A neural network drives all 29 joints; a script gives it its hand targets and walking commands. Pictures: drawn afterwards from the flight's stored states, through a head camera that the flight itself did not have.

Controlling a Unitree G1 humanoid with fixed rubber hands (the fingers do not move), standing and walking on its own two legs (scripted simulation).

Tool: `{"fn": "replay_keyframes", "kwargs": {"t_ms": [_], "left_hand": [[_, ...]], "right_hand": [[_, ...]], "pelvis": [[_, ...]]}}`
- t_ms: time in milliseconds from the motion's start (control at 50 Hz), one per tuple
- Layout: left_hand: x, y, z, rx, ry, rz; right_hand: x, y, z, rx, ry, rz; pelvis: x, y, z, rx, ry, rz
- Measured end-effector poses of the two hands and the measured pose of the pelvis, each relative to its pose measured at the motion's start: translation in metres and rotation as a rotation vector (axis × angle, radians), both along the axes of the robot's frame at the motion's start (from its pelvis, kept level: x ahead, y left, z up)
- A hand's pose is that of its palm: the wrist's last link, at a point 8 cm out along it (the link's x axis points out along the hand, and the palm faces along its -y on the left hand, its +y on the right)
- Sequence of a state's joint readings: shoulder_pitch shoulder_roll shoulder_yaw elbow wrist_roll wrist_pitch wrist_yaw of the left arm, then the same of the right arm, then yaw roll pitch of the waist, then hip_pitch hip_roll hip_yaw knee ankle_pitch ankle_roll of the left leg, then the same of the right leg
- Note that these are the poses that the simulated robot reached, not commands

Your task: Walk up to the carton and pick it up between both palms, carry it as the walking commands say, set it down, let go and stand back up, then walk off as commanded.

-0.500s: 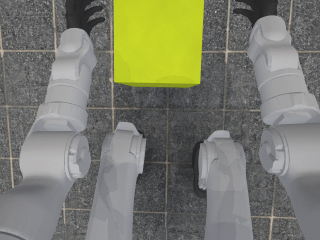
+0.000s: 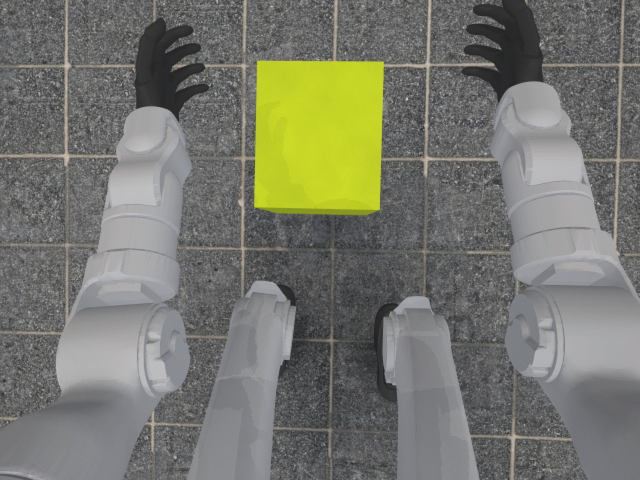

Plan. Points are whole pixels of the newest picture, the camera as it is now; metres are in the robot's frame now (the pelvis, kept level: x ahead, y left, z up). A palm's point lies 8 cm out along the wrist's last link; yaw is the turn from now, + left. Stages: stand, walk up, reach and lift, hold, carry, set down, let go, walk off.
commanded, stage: set down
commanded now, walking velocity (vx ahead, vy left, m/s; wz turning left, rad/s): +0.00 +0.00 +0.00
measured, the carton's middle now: (321, 151) +0.51 +0.06 -0.42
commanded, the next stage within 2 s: let go in 0.46 s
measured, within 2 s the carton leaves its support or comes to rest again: neither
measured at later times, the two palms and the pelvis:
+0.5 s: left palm (96, 58) +0.48 +0.21 +0.02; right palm (600, 24) +0.53 -0.16 +0.02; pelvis +0.02 +0.00 +0.12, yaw -1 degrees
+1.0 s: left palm out of the picture +0.35 +0.24 +0.10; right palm out of the picture +0.38 -0.19 +0.10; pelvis +0.07 +0.01 +0.19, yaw +0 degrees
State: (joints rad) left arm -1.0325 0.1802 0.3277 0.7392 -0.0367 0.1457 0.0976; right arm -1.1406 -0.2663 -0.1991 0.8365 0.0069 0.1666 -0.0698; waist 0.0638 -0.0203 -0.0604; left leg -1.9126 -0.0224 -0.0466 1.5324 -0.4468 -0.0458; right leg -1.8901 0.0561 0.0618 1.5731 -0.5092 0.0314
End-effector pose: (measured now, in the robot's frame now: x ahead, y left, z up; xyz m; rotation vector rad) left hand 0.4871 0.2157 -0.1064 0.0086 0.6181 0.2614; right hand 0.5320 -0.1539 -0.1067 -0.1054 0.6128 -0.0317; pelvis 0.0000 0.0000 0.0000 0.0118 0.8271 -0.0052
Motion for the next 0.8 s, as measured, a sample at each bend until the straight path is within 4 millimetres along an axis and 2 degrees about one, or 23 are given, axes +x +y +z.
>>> {"fn": "replay_keyframes", "kwargs": {"t_ms": [200, 340, 440, 540, 660, 800], "left_hand": [[-0.001, -0.001, 0.067, -0.006, -0.007, -0.011], [-0.001, -0.003, 0.107, -0.005, -0.012, -0.021], [-0.002, -0.005, 0.121, -0.004, 0.003, -0.030], [-0.007, -0.006, 0.120, 0.008, 0.028, -0.041], [-0.026, -0.002, 0.120, 0.053, 0.074, -0.105], [-0.075, 0.015, 0.152, 0.086, 0.135, -0.184]], "right_hand": [[-0.001, -0.003, 0.067, 0.001, 0.003, 0.006], [-0.003, -0.002, 0.107, 0.002, 0.004, 0.010], [-0.004, -0.002, 0.121, -0.007, 0.020, 0.021], [-0.009, -0.004, 0.122, -0.027, 0.039, 0.023], [-0.035, -0.014, 0.121, -0.079, 0.066, -0.009], [-0.090, -0.022, 0.146, -0.112, 0.111, -0.016]], "pelvis": [[0.009, 0.000, 0.058, -0.003, -0.020, -0.002], [0.015, 0.002, 0.094, -0.005, -0.041, -0.003], [0.019, 0.003, 0.112, -0.007, -0.052, -0.005], [0.024, 0.004, 0.121, -0.009, -0.055, -0.004], [0.033, 0.005, 0.134, -0.013, -0.074, -0.003], [0.051, 0.009, 0.158, -0.021, -0.162, 0.001]]}}
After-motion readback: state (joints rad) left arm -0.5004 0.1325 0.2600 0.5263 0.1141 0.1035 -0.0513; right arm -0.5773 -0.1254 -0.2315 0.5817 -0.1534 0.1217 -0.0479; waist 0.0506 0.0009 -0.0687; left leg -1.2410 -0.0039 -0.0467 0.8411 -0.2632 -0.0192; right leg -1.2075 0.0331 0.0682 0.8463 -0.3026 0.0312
